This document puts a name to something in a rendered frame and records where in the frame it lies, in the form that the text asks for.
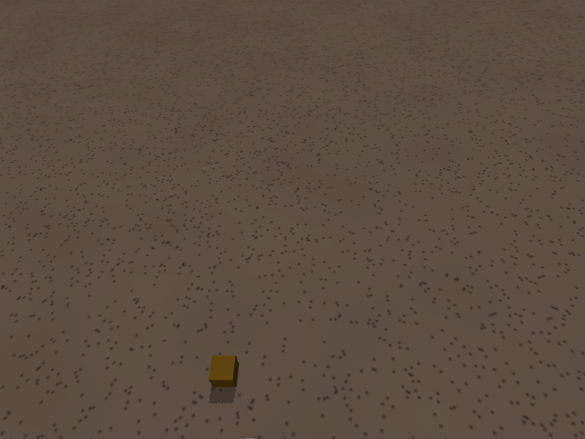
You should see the cube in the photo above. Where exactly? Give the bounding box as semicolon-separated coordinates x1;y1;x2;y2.
208;356;239;387

